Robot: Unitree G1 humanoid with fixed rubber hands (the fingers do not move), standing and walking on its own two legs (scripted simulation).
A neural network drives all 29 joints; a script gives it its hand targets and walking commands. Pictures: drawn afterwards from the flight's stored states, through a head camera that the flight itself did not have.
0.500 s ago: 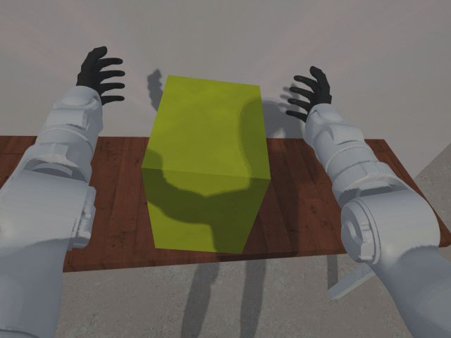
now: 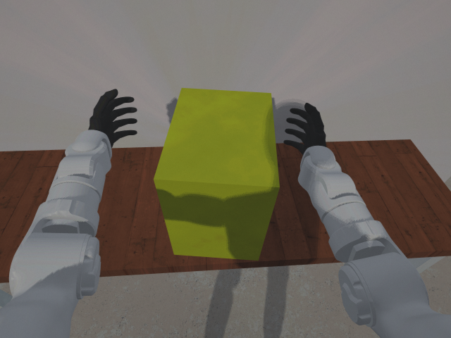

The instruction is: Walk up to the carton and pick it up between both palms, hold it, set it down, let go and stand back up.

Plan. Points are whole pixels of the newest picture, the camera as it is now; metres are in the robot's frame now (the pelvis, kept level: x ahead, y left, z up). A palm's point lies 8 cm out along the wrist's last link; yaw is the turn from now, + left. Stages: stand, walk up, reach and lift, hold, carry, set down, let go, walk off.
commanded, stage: set down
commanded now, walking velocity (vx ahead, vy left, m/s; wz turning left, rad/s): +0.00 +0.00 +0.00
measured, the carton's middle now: (221, 176) +0.46 +0.00 +0.00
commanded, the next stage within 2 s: none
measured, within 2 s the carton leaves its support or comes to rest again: neither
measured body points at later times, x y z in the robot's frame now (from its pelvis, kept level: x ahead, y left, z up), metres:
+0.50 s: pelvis -0.01 +0.02 +0.00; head -0.01 +0.05 +0.45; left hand +0.38 +0.23 +0.09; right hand +0.34 -0.17 +0.09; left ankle +0.01 +0.12 -0.74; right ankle +0.01 -0.12 -0.74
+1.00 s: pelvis +0.00 +0.01 +0.00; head -0.01 +0.03 +0.45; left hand +0.32 +0.24 +0.03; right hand +0.30 -0.17 +0.03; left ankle +0.01 +0.12 -0.74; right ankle +0.01 -0.12 -0.74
